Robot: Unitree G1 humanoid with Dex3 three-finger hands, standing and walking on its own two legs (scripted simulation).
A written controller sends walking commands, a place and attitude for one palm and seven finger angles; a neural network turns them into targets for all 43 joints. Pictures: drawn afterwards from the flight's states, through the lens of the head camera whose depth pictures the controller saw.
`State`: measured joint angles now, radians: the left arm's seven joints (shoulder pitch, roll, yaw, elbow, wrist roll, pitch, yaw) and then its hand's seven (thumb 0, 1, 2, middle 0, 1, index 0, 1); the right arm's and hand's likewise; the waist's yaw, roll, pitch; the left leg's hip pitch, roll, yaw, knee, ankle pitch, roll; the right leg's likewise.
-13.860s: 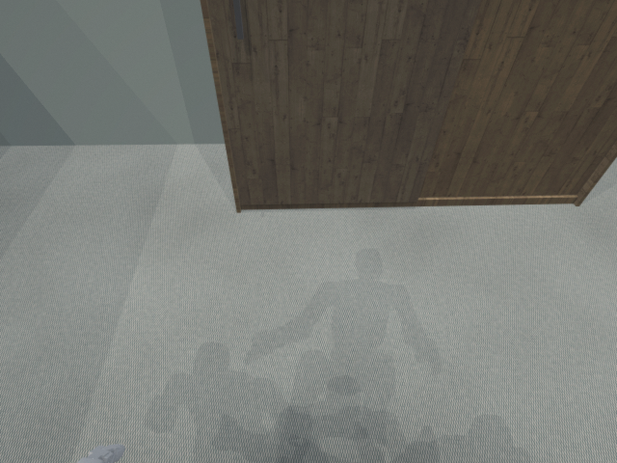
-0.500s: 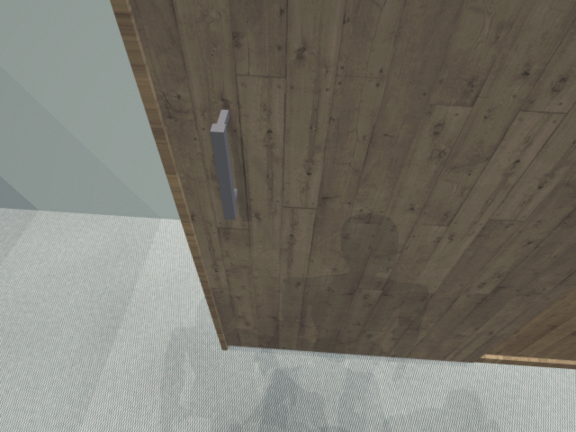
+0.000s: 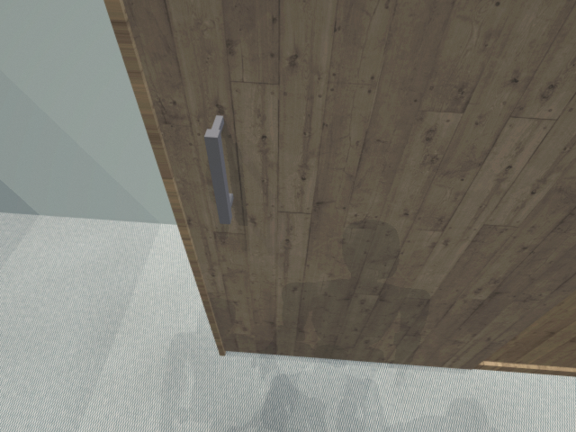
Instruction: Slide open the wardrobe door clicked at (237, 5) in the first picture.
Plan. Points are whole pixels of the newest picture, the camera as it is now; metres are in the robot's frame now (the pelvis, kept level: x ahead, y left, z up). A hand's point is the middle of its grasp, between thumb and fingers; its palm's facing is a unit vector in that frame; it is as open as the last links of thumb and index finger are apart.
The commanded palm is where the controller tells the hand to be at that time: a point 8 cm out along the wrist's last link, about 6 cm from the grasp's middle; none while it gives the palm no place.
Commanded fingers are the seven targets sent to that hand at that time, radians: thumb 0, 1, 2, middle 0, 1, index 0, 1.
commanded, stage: look again from close up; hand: left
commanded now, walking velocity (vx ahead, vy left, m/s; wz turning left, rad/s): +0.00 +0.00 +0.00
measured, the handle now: (222, 173) +0.45 +0.14 +0.11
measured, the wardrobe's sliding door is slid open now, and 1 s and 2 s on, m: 0.00 0.00 0.00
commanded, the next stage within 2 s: raise the hand with hooked fingers in 0.02 s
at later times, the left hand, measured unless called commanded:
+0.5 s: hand (164, 406) +0.16 +0.17 -0.03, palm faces -0.06 -1.00 -0.02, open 8.4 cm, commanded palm +0.12 +0.24 -0.02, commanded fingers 0.00 0.43 0.70 -0.23 -0.60 -0.23 -0.60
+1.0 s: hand (111, 357) +0.19 +0.23 +0.05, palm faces +0.06 -1.00 -0.06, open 11.4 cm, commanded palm +0.16 +0.27 +0.05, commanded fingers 0.00 -0.15 0.45 -0.28 -0.98 -0.28 -0.98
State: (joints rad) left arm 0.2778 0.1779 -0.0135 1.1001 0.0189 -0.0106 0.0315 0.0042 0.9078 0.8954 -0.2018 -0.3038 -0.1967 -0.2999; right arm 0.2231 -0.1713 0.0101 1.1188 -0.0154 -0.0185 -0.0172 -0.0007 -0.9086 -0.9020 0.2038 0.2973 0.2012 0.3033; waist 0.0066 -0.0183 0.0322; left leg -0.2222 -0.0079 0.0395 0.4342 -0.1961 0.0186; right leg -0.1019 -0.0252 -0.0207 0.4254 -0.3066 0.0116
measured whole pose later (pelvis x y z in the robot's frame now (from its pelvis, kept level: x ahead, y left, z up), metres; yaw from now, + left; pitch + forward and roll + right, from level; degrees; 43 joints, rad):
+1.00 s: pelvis -0.03 -0.01 -0.04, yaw +0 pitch +5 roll -1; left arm 0.31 0.32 0.35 0.01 -0.37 -0.19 -0.37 0.01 0.08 0.54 -0.26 -0.84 -0.26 -0.83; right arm 0.29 -0.23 0.04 0.64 0.02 -0.31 -0.07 0.01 -0.90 -0.90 0.21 0.30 0.21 0.30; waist 0.00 0.04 -0.09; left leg -0.61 0.04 0.00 0.85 -0.34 0.00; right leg -0.47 0.02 -0.05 0.84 -0.46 -0.01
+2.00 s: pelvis -0.04 -0.02 -0.01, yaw +1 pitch -2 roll -1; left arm -0.07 0.44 0.43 0.23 -0.34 0.03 -0.48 -0.01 -0.50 0.30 -0.30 -1.20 -0.30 -1.20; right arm 0.25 -0.28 0.08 0.65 0.05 -0.29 -0.10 0.01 -0.90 -0.90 0.21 0.30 0.20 0.30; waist 0.04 0.05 -0.02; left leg -0.32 0.03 0.00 0.57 -0.21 0.00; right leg -0.19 0.01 -0.05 0.56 -0.33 -0.02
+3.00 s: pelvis -0.03 -0.01 -0.01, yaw +0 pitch -1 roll +0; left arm -0.22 0.37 0.34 0.31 -0.28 0.04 -0.37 -0.01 -0.50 0.30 -0.30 -1.20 -0.30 -1.20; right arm 0.24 -0.27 0.07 0.65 0.04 -0.25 -0.11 0.01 -0.90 -0.90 0.21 0.30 0.20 0.30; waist 0.03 0.04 -0.02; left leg -0.33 0.02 0.02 0.56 -0.22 0.00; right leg -0.21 0.00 -0.04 0.56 -0.34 -0.01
